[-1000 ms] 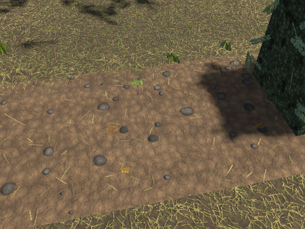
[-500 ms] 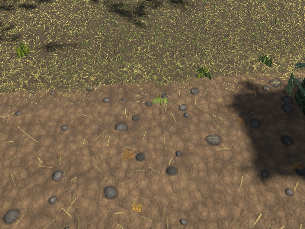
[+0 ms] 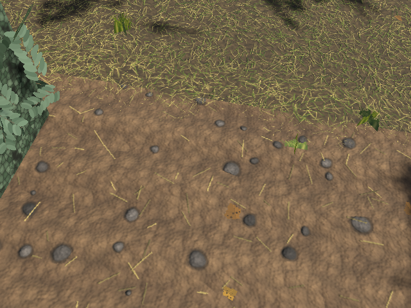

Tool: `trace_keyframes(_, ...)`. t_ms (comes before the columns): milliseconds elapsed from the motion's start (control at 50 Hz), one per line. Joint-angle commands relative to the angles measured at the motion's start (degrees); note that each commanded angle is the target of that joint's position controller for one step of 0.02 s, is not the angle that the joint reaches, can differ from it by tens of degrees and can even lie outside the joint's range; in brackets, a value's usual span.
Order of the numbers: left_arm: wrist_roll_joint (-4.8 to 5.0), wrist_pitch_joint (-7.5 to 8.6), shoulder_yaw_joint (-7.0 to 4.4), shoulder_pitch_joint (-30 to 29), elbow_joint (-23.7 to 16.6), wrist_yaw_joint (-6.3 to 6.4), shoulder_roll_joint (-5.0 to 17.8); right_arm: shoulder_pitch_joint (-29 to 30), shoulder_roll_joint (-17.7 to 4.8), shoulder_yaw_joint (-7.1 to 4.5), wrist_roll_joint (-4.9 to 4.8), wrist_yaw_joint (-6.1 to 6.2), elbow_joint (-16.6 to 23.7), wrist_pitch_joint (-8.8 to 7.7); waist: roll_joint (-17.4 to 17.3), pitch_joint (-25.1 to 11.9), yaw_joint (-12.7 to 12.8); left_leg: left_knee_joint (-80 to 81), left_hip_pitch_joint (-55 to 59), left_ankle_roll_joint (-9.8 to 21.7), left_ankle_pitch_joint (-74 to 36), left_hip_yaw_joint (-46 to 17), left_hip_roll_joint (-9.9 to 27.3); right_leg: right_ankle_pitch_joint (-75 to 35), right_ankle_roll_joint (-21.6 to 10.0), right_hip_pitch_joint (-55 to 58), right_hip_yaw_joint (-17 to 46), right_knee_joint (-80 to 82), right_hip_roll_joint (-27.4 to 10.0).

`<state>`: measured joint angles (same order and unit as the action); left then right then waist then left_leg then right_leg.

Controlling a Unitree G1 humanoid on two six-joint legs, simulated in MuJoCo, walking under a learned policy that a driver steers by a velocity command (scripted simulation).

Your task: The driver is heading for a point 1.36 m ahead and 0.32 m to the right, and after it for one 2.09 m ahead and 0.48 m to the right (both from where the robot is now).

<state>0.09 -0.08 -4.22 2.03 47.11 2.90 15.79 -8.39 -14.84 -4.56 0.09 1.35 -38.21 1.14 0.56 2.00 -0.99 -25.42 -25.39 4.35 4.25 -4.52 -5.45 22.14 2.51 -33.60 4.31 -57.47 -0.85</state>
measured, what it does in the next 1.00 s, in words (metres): steps to the right, turning right: right foot, then right foot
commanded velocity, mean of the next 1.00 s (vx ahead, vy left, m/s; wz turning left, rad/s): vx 0.25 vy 0.00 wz -0.30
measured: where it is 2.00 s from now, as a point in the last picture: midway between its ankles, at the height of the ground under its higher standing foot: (300, 206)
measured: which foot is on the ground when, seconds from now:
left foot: down 0.00-0.78, up 0.80-1.00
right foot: up 0.00-0.16, down 0.18-0.42, up 0.44-0.76, down 0.78-1.00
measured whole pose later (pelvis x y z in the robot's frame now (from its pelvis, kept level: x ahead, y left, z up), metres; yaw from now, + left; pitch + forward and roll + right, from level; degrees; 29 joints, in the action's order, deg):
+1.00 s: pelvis +0.19 -0.20 +0.01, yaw -22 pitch +3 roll +1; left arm -0.2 4.6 -2.6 18.5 46.0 -1.0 13.2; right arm -9.8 -16.5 -4.6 -0.8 -0.4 -44.1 -4.3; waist -2.4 -0.7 1.8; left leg -58.8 -41.4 1.2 5.2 -0.3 5.8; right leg 13.5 -4.8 -8.8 -1.9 -19.1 3.0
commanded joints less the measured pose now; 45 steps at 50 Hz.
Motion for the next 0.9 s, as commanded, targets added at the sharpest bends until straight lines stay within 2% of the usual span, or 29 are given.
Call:
trace_keyframes(20,0.01,-0.35,-0.53,4.7,-1.1,0.12,3.3,1.9,-6.7,-1.47,0.56,1.03,4.4,-0.78,-6.3,-13.3,1.6,7.3,10.4,8.3,-3.1,-13.7,15.0,-3.9,0.5,4.9,0.4,4.9,-1.9)
trace_keyframes(100,0.03,-0.57,0.04,5.0,-0.2,-0.75,2.4,1.6,-2.9,0.34,1.83,0.24,1.8,-1.24,-7.8,-10.5,1.1,9.5,5.0,7.4,10.6,-11.2,14.1,-5.7,0.2,15.0,-1.0,14.3,-2.7)
trace_keyframes(140,-0.05,-0.18,-0.06,5.5,0.0,-1.35,2.9,2.2,-3.6,0.52,1.57,-0.11,0.8,-1.47,-7.1,-8.0,2.0,8.7,4.2,5.8,16.8,-10.6,13.6,-8.5,-1.2,18.9,-3.0,22.6,-1.5)
trace_keyframes(180,-0.89,-0.03,-0.37,4.4,-1.0,-1.73,5.5,0.0,-5.2,0.14,1.15,0.16,-0.2,-1.6,-5.2,-5.8,1.3,6.5,6.2,2.1,18.4,-10.2,12.0,-13.8,-3.4,19.1,-1.2,28.5,-2.7)
trace_keyframes(200,-0.74,-0.08,-0.92,3.7,-1.6,-1.72,8.5,-1.9,-6.1,-0.31,1.55,0.45,0.0,-1.75,-1.1,-5.5,-1.1,3.7,6.1,0.5,19.1,-8.1,9.1,-19.0,-4.9,18.8,1.4,28.1,-4.9)
trace_keyframes(220,0.33,-0.14,-1.71,4.0,-1.0,-1.73,9.9,-1.0,-6.1,-0.55,1.52,0.73,0.5,-1.74,4.3,-4.3,-1.3,2.0,8.4,-1.1,17.1,-2.4,6.0,-13.1,-6.9,13.9,4.5,30.7,-5.6)
trace_keyframes(260,0.43,0.3,-1.48,3.0,-1.7,-1.6,8.1,2.6,-4.8,-0.79,1.13,1.39,1.3,-1.46,8.4,-3.2,-0.8,-4.8,12.8,-2.5,11.0,3.0,3.7,-8.9,-8.2,8.4,10.2,36.1,-7.4)
trace_keyframes(300,0.12,0.77,-1.73,2.7,-2.8,-1.36,8.5,2.3,-3.7,-1.03,1.04,1.35,1.2,-0.8,10.0,-3.2,-0.5,-7.0,11.9,-2.1,8.9,4.6,3.0,-11.9,-9.1,9.6,13.3,36.0,-8.2)
trace_keyframes(340,0.65,0.69,-1.68,6.2,-2.5,-1.14,7.4,2.3,-2.1,-1.11,0.88,0.76,1.5,-0.94,8.0,-5.3,0.3,-7.1,11.9,-1.6,18.1,5.3,2.5,3.2,-9.8,10.3,14.0,35.8,-6.8)
trace_keyframes(380,1.3,0.74,-1.84,7.9,-2.9,-0.99,7.7,2.1,-2.4,-1.57,0.07,0.13,1.8,-1.99,5.2,-3.0,0.3,-5.2,12.0,-0.3,26.9,3.3,4.1,20.1,-9.9,6.4,14.0,35.5,-4.8)
trace_keyframes(400,1.6,1.03,-1.81,6.5,-3.7,-0.91,7.6,-0.4,-3.1,-1.88,-0.24,-0.01,1.4,-2.83,4.5,-2.1,-1.3,-2.9,15.3,0.7,29.0,0.7,6.2,21.3,-9.2,2.3,12.9,33.8,-3.6)
trace_keyframes(420,1.99,1.41,-1.51,3.9,-5.0,-0.89,6.4,-4.8,-4.7,-2.44,-0.37,-0.01,0.3,-3.61,2.5,-1.9,-3.5,1.2,21.1,2.4,31.4,-4.4,10.3,18.6,-7.6,-3.6,9.5,28.7,-1.4)
trace_keyframes(440,2.45,1.86,-0.98,0.9,-6.7,-1.12,4.2,-9.9,-7.7,-3.31,-0.16,-0.07,-1.3,-4.29,-3.7,-2.7,-5.0,8.6,27.2,5.6,36.2,-16.3,18.5,11.9,-6.1,-9.7,4.3,18.1,1.3)
trace_keyframes(460,2.55,2.16,-0.82,-1.6,-8.4,-1.58,4.0,-10.9,-10.2,-4.01,0.64,-0.1,-2.0,-4.87,-10.5,-2.0,-5.0,15.3,28.5,10.2,38.0,-29.3,28.2,7.7,-5.7,-14.7,1.1,5.2,0.7)
trace_keyframes(480,2.1,2.09,-1.69,-1.4,-8.3,-1.78,6.3,-9.6,-8.2,-3.29,1.06,0.35,-1.4,-5.28,-6.2,-1.6,-3.8,16.0,26.5,11.3,36.6,-29.8,29.0,7.0,-6.1,-15.7,3.6,-3.2,-1.9)
trace_keyframes(500,2.19,1.94,-1.81,1.6,-7.7,-2.18,5.7,-7.1,-7.4,-2.87,0.36,0.62,-0.8,-5.41,-6.4,-1.6,-1.4,16.5,24.6,10.5,36.2,-26.2,27.7,4.5,-6.0,-15.6,3.6,-6.3,-3.0)
trace_keyframes(540,2.04,1.88,-1.45,3.6,-7.0,-2.91,4.5,-4.1,-6.9,-2.57,-0.92,0.46,-0.9,-5.51,-7.8,-0.1,-0.3,18.1,21.8,7.5,28.7,-16.2,24.3,-0.5,-4.6,-14.1,1.9,-4.9,-5.3)
trace_keyframes(580,1.67,1.96,-0.94,2.2,-7.2,-3.5,3.2,-4.2,-7.8,-2.89,-0.32,0.14,-1.6,-5.64,-6.2,-1.0,-0.9,18.0,19.0,5.2,17.3,-5.8,20.7,-5.0,-3.7,-8.4,-1.7,0.3,-5.3)
trace_keyframes(620,1.37,2.06,-0.19,0.8,-8.0,-4.32,1.7,-5.0,-9.0,-3.31,-0.47,-0.2,-2.4,-5.82,-5.8,-2.4,-1.6,16.7,17.1,4.4,11.5,1.4,19.3,-7.8,-3.3,-2.4,-3.9,7.7,-5.0)
trace_keyframes(680,1.3,1.74,-0.19,0.3,-8.9,-5.0,2.8,-6.2,-11.2,-3.99,-1.35,-0.86,-3.7,-5.53,-8.1,-3.3,-1.5,14.7,15.3,4.2,12.5,5.2,20.3,-7.0,-3.4,5.4,-7.3,15.3,-3.1)
trace_keyframes(720,1.35,1.44,-0.69,3.0,-8.3,-5.11,4.0,-5.0,-11.5,-3.98,-2.04,-1.14,-4.1,-5.1,-7.5,-2.8,0.7,11.3,13.3,3.0,15.9,6.8,21.4,-9.1,-5.0,11.2,-9.4,20.7,-1.8)
trace_keyframes(740,1.12,1.21,-1.26,6.2,-6.9,-5.02,4.9,-4.9,-10.8,-3.74,-2.05,-1.15,-4.2,-4.97,-6.4,-3.0,2.1,7.4,10.5,2.0,16.4,8.7,20.8,-8.5,-6.0,16.7,-11.3,22.1,0.2)
trace_keyframes(760,1.32,1.04,-2.56,12.1,-5.1,-4.63,7.0,-5.2,-9.0,-2.99,-1.43,-1.12,-4.3,-5.03,-4.2,-4.7,4.7,-1.5,6.6,0.3,11.8,11.9,18.9,-6.7,-7.8,25.4,-11.8,23.2,2.4)
trace_keyframes(780,1.72,1.14,-4.62,21.2,-3.2,-4.03,12.1,-3.7,-5.5,-1.76,0.08,-1.03,-3.2,-5.19,6.5,-6.8,8.8,-23.5,-3.4,-3.7,11.7,16.9,14.3,-2.6,-12.1,36.2,2.0,29.5,-4.5)
trace_keyframes(800,1.38,2.28,-5.4,23.0,-4.6,-4.04,20.3,-2.2,-1.5,-0.47,0.96,-0.7,2.2,-6.6,21.3,-10.1,6.7,-43.9,-25.9,-6.9,30.6,10.4,4.5,6.8,-23.1,47.6,36.9,41.1,-17.6)
trace_keyframes(820,0.72,3.52,-3.9,23.8,-4.8,-4.32,15.2,0.1,-6.4,-1.09,-1.97,-0.95,1.7,-8.23,11.5,-11.4,9.1,-51.0,-32.7,-5.4,27.5,2.1,6.3,14.0,-25.3,47.7,41.6,47.2,-21.0)
trace_keyframes(840,0.39,4.42,-2.66,20.7,-5.2,-4.37,11.4,1.0,-8.6,-1.5,-3.26,-1.26,1.2,-8.81,9.8,-7.5,7.3,-50.4,-34.4,-3.0,21.7,1.4,9.1,10.7,-22.5,44.1,35.2,45.7,-20.1)
trace_keyframes(880,0.3,4.71,-0.88,12.6,-6.6,-4.35,6.5,-1.2,-7.9,-1.4,-0.78,-0.86,-1.7,-8.18,5.2,-4.6,3.1,-42.8,-26.3,-2.4,11.3,1.1,13.7,-2.7,-17.3,32.9,20.3,43.6,-15.1)
trace_keyframes(900,-0.25,4.85,-0.41,10.7,-7.0,-4.27,5.5,-2.5,-7.7,-1.52,-0.67,-1.23,-2.4,-7.43,6.2,-4.2,1.5,-40.3,-21.8,-2.3,8.0,1.1,14.6,-8.4,-15.8,29.0,15.7,44.8,-13.2)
